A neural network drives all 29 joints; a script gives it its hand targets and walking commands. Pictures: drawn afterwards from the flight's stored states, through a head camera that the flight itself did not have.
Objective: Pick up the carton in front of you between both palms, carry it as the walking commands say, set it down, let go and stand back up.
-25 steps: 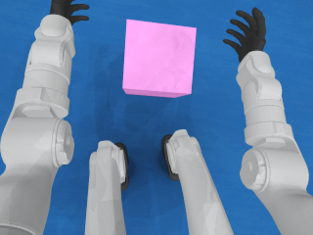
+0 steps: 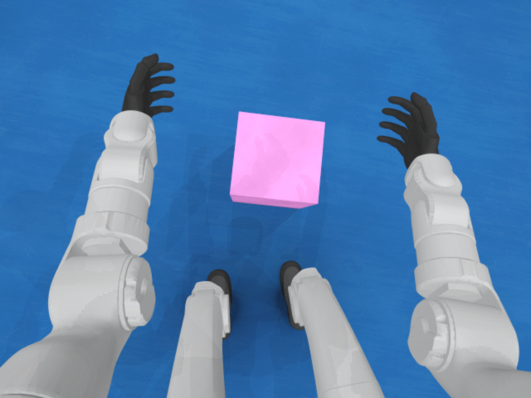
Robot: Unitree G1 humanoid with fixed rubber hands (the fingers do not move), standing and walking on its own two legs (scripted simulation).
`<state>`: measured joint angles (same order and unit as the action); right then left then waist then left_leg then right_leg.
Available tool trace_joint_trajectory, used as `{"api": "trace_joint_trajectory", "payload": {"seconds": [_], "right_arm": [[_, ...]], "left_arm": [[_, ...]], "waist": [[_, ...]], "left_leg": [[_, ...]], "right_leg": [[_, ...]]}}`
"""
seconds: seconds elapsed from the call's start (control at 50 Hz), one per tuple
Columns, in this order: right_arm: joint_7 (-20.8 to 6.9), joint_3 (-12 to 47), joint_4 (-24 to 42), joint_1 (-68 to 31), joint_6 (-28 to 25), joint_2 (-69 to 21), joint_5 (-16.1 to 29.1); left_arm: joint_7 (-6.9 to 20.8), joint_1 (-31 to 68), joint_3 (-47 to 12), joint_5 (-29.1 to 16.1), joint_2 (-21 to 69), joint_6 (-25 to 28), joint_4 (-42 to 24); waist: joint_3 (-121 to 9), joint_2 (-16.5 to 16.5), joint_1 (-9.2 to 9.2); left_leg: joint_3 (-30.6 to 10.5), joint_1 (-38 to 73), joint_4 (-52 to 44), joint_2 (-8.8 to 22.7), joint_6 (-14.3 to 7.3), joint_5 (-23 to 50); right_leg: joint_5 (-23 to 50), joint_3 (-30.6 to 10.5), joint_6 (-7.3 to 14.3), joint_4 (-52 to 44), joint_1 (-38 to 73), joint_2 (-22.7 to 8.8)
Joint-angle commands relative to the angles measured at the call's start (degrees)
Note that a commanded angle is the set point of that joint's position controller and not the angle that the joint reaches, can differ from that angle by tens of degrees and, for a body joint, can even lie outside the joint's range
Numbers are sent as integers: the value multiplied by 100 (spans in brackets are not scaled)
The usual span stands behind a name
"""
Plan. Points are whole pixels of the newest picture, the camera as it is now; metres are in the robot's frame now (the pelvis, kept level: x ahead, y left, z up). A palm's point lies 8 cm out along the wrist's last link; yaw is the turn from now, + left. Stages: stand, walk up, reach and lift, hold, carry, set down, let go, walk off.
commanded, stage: let go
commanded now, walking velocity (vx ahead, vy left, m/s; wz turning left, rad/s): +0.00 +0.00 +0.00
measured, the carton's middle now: (273, 166) +0.48 -0.09 -0.53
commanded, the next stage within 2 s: stand in 1.22 s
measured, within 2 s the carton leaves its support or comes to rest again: neither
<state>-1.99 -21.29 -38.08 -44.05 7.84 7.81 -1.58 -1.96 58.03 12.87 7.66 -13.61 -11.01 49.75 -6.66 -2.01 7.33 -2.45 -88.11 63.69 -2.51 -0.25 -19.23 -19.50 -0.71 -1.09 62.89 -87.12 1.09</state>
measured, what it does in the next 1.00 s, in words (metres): rises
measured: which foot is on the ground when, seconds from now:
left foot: down 0.00-1.00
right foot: down 0.00-1.00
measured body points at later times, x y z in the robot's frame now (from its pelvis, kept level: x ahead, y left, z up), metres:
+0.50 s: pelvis +0.07 -0.02 +0.10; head +0.20 +0.00 +0.53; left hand +0.35 +0.18 +0.00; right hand +0.29 -0.26 +0.02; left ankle +0.06 +0.11 -0.62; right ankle +0.06 -0.12 -0.62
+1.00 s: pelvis +0.08 +0.00 +0.12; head +0.09 +0.00 +0.57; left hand +0.25 +0.24 +0.05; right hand +0.26 -0.23 +0.05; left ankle +0.06 +0.11 -0.62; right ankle +0.06 -0.12 -0.62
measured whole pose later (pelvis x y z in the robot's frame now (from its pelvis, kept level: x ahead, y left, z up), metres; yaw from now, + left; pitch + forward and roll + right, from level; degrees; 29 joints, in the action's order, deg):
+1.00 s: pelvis +0.08 +0.00 +0.12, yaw -1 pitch -4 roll +0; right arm -4.3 -2.7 -24.7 11.7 7.9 11.9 -1.5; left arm 3.8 -13.5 2.2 -0.2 -12.4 -6.5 24.8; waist 4.7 -0.3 -0.1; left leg -1.4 -5.7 25.0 -2.0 -1.2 -15.5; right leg -15.6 -2.8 -0.6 25.0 -5.8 0.3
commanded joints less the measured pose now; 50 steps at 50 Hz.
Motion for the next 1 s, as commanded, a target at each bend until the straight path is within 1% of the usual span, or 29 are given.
{"api": "trace_joint_trajectory", "payload": {"seconds": [0.0, 0.06, 0.1, 0.14, 0.2, 0.26, 0.36, 0.42, 0.46, 0.5, 0.58, 0.66, 0.74, 0.84, 0.9, 0.96, 0.98], "right_arm": [[-232, 103, 869, 210, -187, 864, -182], [-405, 376, 1144, 791, -266, 1011, -182], [-484, 593, 1222, 1162, -320, 1015, -99], [-531, 802, 1213, 1573, -375, 979, -24], [-540, 1036, 1155, 2271, -472, 889, 70], [-503, 1219, 1183, 2969, -591, 797, 157], [-376, 1516, 1457, 3985, -783, 743, 285], [-297, 1654, 1673, 4625, -864, 739, 317], [-261, 1716, 1789, 4968, -890, 760, 346], [-241, 1775, 1860, 5199, -899, 784, 384], [-250, 1838, 1910, 5429, -864, 850, 425], [-257, 1807, 1869, 5539, -748, 949, 372], [-246, 1738, 1821, 5589, -581, 1005, 237], [-238, 1665, 1802, 5549, -344, 1031, 78], [-245, 1639, 1795, 5465, -202, 1020, 24], [-259, 1630, 1811, 5411, -87, 999, 7], [-114, 1597, 2214, 5094, 205, 1249, -94]], "left_arm": [[-285, 22, 85, 123, 0, 153, -1138], [-480, -669, -24, 32, 200, 248, -1817], [-528, -1097, -99, -57, 262, 323, -2144], [-515, -1567, -168, -132, 278, 406, -2304], [-414, -2353, -262, -224, 246, 556, -2287], [-297, -3169, -312, -272, 185, 721, -2162], [-145, -4345, -429, -358, 79, 995, -2095], [-77, -4985, -504, -405, 3, 1131, -2189], [-34, -5347, -539, -428, -44, 1187, -2287], [9, -5636, -572, -449, -73, 1212, -2392], [115, -6140, -658, -499, -97, 1186, -2575], [273, -6604, -767, -590, -152, 1071, -2714], [433, -6856, -871, -697, -203, 908, -2864], [564, -6885, -975, -792, -247, 672, -3035], [600, -6790, -979, -791, -280, 540, -3096], [607, -6751, -947, -745, -305, 430, -3134], [497, -7090, -913, -846, -353, 600, -2757]], "waist": [[-5450, -455, 172], [-4892, -318, 155], [-4378, -251, 113], [-3864, -168, 76], [-3249, 26, 29], [-2874, 201, -60], [-2432, 418, -181], [-2167, 478, -231], [-1912, 422, -279], [-1572, 285, -344], [-859, -15, -495], [-288, -112, -632], [142, 17, -677], [629, 239, -644], [872, 273, -624], [1014, 212, -638], [657, 262, -720]], "left_leg": [[-62, 4860, -752, -149, 198, 2251], [-32, 4946, -1192, -146, 229, 1886], [12, 4926, -1464, -142, 225, 1551], [67, 4866, -1696, -144, 206, 1262], [130, 4748, -1969, -152, 163, 1096], [159, 4761, -2215, -167, 122, 1188], [174, 5110, -2627, -176, 72, 1511], [153, 5595, -2901, -176, 51, 1749], [137, 6016, -3096, -162, 48, 1888], [115, 6475, -3297, -126, 57, 1994], [67, 7400, -3687, -31, 102, 2155], [53, 7935, -3971, 45, 143, 2225], [49, 8212, -4182, 95, 142, 2142], [50, 8341, -4330, 135, 113, 1768], [69, 8301, -4363, 147, 102, 1471], [84, 8276, -4363, 146, 98, 1299], [42, 8567, -4161, 178, 132, 1752]], "right_leg": [[2175, 548, -145, -761, 2788, 266], [2105, 426, -54, -1093, 3523, 219], [1990, 325, -17, -1329, 3995, 178], [1890, 220, -5, -1567, 4442, 135], [1981, 64, -19, -1858, 5142, 87], [2421, -83, -47, -2077, 5886, 45], [3470, -259, -95, -2387, 6950, -25], [3919, -293, -130, -2611, 7359, -44], [3973, -283, -149, -2803, 7486, -40], [3755, -246, -150, -3038, 7490, -14], [2918, -129, -106, -3537, 7396, 79], [2331, -50, -55, -3858, 7537, 155], [1959, 19, -27, -4013, 7737, 215], [1538, 91, 15, -4101, 7863, 243], [1328, 112, 33, -4111, 7920, 230], [1217, 117, 41, -4103, 8011, 209], [1105, 162, 32, -3884, 7972, 325]]}}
